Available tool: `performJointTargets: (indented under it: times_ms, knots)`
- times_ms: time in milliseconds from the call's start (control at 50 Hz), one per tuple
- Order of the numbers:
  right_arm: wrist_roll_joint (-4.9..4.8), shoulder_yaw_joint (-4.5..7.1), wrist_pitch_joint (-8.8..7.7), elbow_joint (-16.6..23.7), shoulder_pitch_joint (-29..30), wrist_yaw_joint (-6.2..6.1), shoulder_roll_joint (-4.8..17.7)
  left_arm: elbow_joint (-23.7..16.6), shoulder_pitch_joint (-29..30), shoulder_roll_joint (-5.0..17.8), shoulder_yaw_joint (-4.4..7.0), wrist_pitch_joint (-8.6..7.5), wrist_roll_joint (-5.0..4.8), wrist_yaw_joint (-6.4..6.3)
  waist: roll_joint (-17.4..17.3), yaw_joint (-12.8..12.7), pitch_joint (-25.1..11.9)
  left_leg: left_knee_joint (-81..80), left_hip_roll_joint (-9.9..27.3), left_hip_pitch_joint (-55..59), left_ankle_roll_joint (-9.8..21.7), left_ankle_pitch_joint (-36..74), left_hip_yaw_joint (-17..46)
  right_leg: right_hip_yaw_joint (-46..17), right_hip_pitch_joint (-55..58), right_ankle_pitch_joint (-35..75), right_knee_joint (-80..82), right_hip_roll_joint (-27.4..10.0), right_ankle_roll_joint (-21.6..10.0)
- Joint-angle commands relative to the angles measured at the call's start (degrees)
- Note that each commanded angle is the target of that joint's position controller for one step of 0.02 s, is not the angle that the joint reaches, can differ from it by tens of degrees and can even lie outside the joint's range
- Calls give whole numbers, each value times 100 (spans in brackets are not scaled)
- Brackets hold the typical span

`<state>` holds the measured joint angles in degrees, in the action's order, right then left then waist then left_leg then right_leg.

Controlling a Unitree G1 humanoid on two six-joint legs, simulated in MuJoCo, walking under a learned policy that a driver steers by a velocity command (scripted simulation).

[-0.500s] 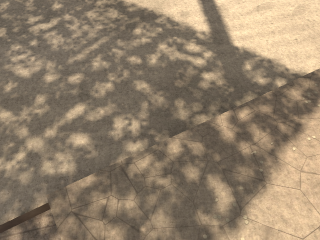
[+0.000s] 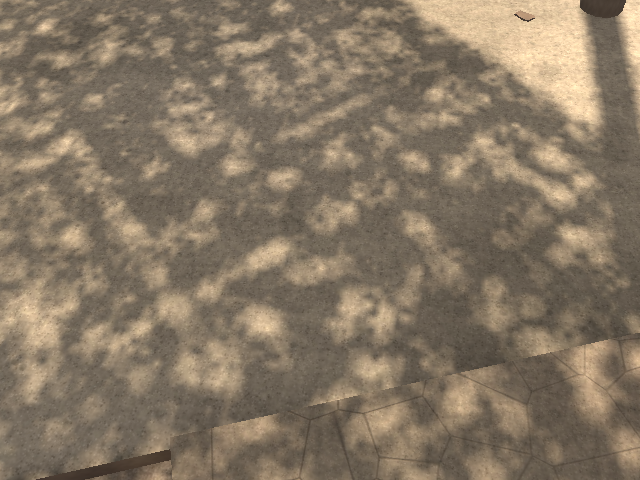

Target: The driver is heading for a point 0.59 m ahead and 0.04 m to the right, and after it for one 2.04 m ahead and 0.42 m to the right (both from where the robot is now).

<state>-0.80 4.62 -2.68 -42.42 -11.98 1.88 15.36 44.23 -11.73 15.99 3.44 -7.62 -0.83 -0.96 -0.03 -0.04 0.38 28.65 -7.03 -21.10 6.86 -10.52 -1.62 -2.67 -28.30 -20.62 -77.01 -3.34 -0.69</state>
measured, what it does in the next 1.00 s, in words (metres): walks ahead: right foot, then left foot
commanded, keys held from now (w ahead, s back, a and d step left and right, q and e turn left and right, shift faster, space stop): w+q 0.04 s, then w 0.66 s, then w+e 0.30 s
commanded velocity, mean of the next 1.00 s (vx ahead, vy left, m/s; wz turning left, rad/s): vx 0.50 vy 0.00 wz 0.08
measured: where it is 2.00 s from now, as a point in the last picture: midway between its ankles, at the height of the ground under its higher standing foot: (409, 279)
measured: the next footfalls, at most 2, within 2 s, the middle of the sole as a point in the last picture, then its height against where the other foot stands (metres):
right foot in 0.34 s outside the picture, level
left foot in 0.82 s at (288, 448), level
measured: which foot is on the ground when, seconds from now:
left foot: down 0.00-0.34, up 0.36-0.80, down 0.82-1.00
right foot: up 0.00-0.32, down 0.34-0.84, up 0.86-1.00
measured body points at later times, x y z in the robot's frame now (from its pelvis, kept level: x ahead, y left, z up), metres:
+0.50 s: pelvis +0.26 -0.07 +0.01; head +0.29 -0.08 +0.46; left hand +0.34 +0.21 -0.09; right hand +0.41 -0.32 -0.11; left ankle +0.19 +0.06 -0.63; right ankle +0.31 -0.16 -0.73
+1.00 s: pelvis +0.49 +0.00 +0.01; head +0.51 +0.00 +0.46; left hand +0.58 +0.28 -0.11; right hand +0.63 -0.26 -0.09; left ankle +0.49 +0.11 -0.73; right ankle +0.46 -0.15 -0.64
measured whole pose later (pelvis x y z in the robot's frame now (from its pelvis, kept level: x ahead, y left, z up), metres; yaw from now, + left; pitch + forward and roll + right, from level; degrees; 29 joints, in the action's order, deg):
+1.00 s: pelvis +0.49 +0.00 +0.01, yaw +1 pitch +3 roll +1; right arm -0.1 3.9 -5.6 -40.8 -13.6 1.4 13.7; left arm 43.9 -16.2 17.0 4.0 -2.5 -1.7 0.5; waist 2.5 0.2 -1.4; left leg 25.3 -0.4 -15.8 1.5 -12.4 -4.8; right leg -2.9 -31.7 -20.1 -66.8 -2.8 -1.7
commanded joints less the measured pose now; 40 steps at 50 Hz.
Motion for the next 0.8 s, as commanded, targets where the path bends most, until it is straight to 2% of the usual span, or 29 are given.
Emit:
performJointTargets:
  times_ms: [20, 60, 100, 140, 200, 240, 280, 300, 320, 340, 360, 380, 400, 420, 440, 460, 500, 540, 620, 660, 720, 740, 780, 800]
  knots:
    - [-1, 54, -201, 585, 312, -18, 392, -610, -175, 589, 169, 53, 110, -16, 201, -330, -487, -1435, 1593, 952, 1182, 1452, 2224, -265, -1231, 409, 490, -372, 169]
    - [35, 95, -217, 536, 135, -77, 583, -757, 83, 432, 117, 153, 179, -59, 130, -334, -399, -1453, 1467, 480, 1134, 1865, 1911, -81, -1157, 682, 1065, -340, 293]
    - [29, 109, -198, 467, -82, -160, 653, -854, 495, 193, 1, 173, 226, -76, -86, -165, -321, -1417, 1240, 202, 928, 1832, 1480, 72, -950, 1373, 2096, -278, 349]
    - [-16, 87, -175, 348, -405, -190, 617, -917, 973, 47, -81, 152, 182, -41, -380, 123, -326, -1323, 1061, 175, 719, 1499, 1232, 181, -562, 2137, 3159, -104, 315]
    - [-43, 85, -169, 233, -812, -151, 698, -1021, 1463, 172, -73, 115, 47, 69, -621, 454, -300, -1179, 1295, 639, 690, 730, 1483, 205, -377, 2384, 4024, 69, 271]
    - [-44, 88, -126, 187, -954, -158, 731, -1121, 1630, 325, -22, 60, 12, 146, -651, 532, -218, -942, 1530, 1103, 638, 588, 1810, 159, -438, 2110, 4443, 124, 145]
    - [-15, 110, -62, 189, -930, -181, 774, -1104, 1425, 457, 49, -2, 19, 220, -782, 396, -219, -644, 1689, 1431, 507, 787, 2055, 200, -210, 1702, 4774, 198, -27]
    - [-5, 113, -24, 209, -865, -193, 742, -1005, 1087, 506, 99, -23, 33, 237, -813, 205, -292, -356, 1614, 1492, 391, 1141, 2025, 307, 191, 1695, 5015, 275, -149]
    - [5, 84, -27, 284, -797, -198, 625, -868, 519, 666, 184, -47, 98, 226, -777, -51, -621, 271, 1344, 1395, 230, 1785, 1823, 258, 1009, 1854, 5005, 218, -337]
    - [69, -8, -54, 445, -674, -200, 392, -740, -445, 965, 267, -70, 181, 203, -303, -465, -1381, 1771, 998, 681, -25, 1264, 1388, -524, 2458, 2448, 4726, -594, -718]
    - [-65, -96, -153, 472, -1469, -209, 78, -457, -1192, 1384, 402, -2, 234, 224, 1623, -343, -2152, 3971, 166, -1518, -516, -978, 724, -3026, 4518, 1371, 5192, -1734, -1806]
    - [-82, -77, -214, 418, -1445, -187, 380, -453, -1356, 965, 313, 56, 33, 250, 1636, -493, -2105, 4812, 274, -2557, -585, -2215, 1081, -4289, 4782, -31, 5840, -2016, -1981]
    - [-134, -3, -215, 516, -804, -172, 635, -492, -1062, 649, 221, 119, 3, 205, 927, -600, -1208, 5196, 558, -3034, -582, -1754, 1051, -3503, 4181, -394, 5874, -1800, -1696]
    - [-61, -39, -206, 637, -327, -184, 575, -559, -744, 538, 162, 171, 75, 183, 386, -496, -800, 5047, 818, -2895, -562, -1247, 815, -2734, 3388, -31, 5914, -1538, -1504]
    - [34, -34, -203, 735, -91, -197, 499, -547, -486, 452, 122, 186, 124, 202, 237, -322, -422, 4626, 991, -2696, -550, -937, 722, -2285, 2648, 520, 6053, -1303, -1443]
    - [65, -14, -179, 739, -137, -202, 446, -550, -339, 319, 69, 169, 158, 212, 335, -133, -301, 4303, 1141, -2312, -547, -748, 704, -1885, 2146, 979, 6205, -1080, -1355]
    - [33, -30, -116, 659, -408, -204, 314, -466, -272, 289, 59, 139, 131, 223, 615, 67, -307, 3866, 1192, -1873, -606, -664, 573, -1436, 1727, 1572, 6397, -876, -1340]
    - [58, -59, -86, 679, -240, -231, 261, -355, -341, 469, 108, 128, 96, 183, 547, 75, -282, 3274, 1233, -1874, -682, -418, 471, -1088, 1666, 2151, 6503, -856, -1365]
    - [50, -167, -142, 807, 582, -198, 55, -158, -574, 713, 172, 207, 18, 105, 435, -205, -195, 1650, 1210, -1641, -706, 687, 362, -618, 1759, 2353, 6575, -756, -1203]
    - [4, -167, -173, 854, 887, -156, 61, -52, -740, 803, 194, 229, -17, 110, 466, -332, -178, 1088, 1078, -1358, -720, 1082, 275, -449, 1826, 2315, 6503, -706, -1148]
    - [-41, -129, -220, 1006, 1329, -86, 159, 71, -984, 845, 204, 283, -66, 135, 485, -496, -2, 584, 932, -1124, -674, 980, 223, -572, 1971, 2203, 6348, -819, -1138]
    - [-17, -81, -271, 1000, 1270, -43, 258, 78, -971, 873, 212, 274, -28, 128, 496, -418, -61, 778, 935, -907, -600, 1219, 285, -651, 1954, 2394, 6146, -932, -1154]
    - [-3, -19, -349, 984, 1071, 14, 371, 32, -831, 879, 228, 313, -57, 118, 509, -225, -106, 431, 839, -591, -458, 663, 257, -831, 2074, 2483, 5755, -948, -1088]
    - [12, 31, -381, 887, 705, 17, 410, -8, -700, 881, 226, 339, -74, 113, 496, 26, -222, 97, 717, -9, -374, 593, 150, -840, 1995, 2844, 5354, -841, -1006]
